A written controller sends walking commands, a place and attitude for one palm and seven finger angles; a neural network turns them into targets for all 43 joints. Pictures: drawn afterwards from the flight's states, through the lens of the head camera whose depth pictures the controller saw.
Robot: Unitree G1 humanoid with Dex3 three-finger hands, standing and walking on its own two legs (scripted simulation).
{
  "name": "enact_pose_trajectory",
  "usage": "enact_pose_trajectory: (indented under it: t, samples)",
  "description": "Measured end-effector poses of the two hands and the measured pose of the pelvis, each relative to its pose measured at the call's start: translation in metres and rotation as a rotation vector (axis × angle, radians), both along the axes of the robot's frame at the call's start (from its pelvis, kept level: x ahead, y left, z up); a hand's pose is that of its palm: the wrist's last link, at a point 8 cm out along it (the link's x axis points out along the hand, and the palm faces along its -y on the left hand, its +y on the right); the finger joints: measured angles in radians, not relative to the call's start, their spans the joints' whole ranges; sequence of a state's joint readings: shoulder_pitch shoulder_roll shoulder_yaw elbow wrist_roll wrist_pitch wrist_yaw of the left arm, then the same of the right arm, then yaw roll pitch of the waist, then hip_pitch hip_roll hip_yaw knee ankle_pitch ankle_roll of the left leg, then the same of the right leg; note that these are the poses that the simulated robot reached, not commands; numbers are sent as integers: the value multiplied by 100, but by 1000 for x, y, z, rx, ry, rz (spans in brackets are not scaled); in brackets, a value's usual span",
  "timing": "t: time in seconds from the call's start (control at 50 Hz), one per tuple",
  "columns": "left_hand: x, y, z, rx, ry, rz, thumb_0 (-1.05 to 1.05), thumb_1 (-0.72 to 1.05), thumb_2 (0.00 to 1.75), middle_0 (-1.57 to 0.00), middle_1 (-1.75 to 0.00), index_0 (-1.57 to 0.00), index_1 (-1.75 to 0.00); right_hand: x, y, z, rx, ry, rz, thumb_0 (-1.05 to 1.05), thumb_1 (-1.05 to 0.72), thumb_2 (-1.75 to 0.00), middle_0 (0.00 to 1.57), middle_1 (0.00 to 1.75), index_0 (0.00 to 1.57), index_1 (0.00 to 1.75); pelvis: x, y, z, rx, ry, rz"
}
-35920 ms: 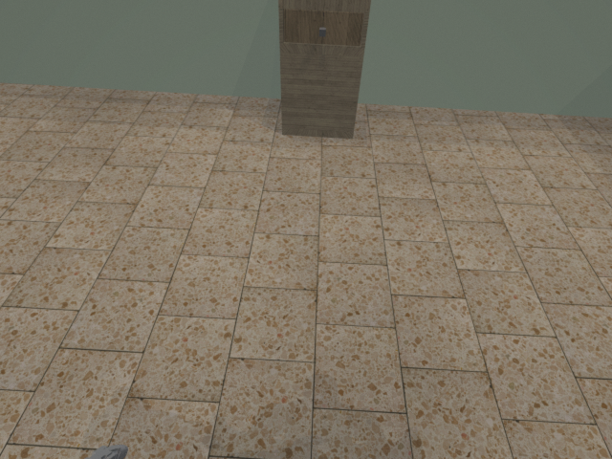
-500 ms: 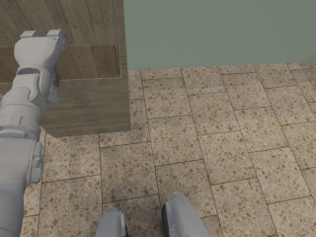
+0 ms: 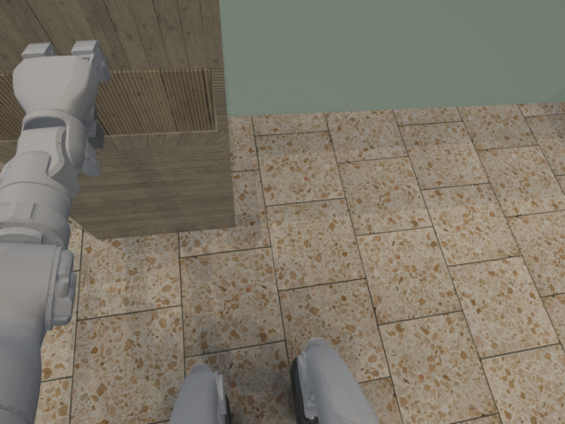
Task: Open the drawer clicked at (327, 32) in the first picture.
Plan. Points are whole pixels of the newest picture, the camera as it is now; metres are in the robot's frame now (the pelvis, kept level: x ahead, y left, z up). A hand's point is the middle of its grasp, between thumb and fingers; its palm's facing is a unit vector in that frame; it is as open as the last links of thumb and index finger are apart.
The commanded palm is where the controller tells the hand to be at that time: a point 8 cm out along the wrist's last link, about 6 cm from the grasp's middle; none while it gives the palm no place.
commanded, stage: move the hooked fingers above the handle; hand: left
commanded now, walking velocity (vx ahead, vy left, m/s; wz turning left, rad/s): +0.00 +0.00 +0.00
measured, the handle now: (90, 126) +0.59 +0.23 -0.05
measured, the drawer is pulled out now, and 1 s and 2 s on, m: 0.00 0.00 0.00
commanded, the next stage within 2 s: lower the fingers behind the handle in 0.24 s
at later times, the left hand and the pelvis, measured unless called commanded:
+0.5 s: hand (65, 130) +0.55 +0.25 +0.00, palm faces +0.00 +0.00 -1.00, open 13.8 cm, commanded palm +0.55 +0.22 +0.04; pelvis -0.01 +0.00 -0.02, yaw +0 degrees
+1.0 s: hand (88, 148) +0.54 +0.23 -0.04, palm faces -0.06 -0.02 -1.00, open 13.9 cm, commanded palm +0.54 +0.21 +0.01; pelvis -0.02 +0.00 -0.05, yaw -1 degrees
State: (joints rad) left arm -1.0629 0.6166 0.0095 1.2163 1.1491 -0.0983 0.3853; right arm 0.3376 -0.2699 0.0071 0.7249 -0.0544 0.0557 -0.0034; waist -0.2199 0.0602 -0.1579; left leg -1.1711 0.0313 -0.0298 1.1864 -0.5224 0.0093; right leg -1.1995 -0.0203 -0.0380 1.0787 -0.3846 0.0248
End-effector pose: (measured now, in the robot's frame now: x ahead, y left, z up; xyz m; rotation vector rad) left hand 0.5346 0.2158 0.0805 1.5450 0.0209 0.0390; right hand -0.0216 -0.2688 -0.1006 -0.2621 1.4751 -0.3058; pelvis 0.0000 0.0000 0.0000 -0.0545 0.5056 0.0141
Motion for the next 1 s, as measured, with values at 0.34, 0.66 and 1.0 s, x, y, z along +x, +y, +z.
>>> enact_pose_trajectory:
  t: [0.34, 0.66, 1.0]
  samples:
    - [-14, 15, -27, 10, 131, -60, 0, -49, 30, -32, -120, -32, -121, -15, -5, -9, -30, 16, -4, 0, -91, -90, 21, 30, 20, 30, -10, -2, -11, 11, 24, -13]
    - [-1, 25, -25, 57, 63, 93, 0, -49, 30, -32, -120, -32, -126, -4, 5, -16, 7, 20, 10, 0, -91, -90, 21, 30, 20, 30, -10, 1, -15, -7, 38, 7]
    - [-10, 16, -65, -1, 69, -72, 0, -49, 30, -34, -125, -30, -120, -28, 4, -39, -18, 41, 5, 0, -91, -90, 21, 30, 20, 30, -19, 2, -45, -10, 76, -9]
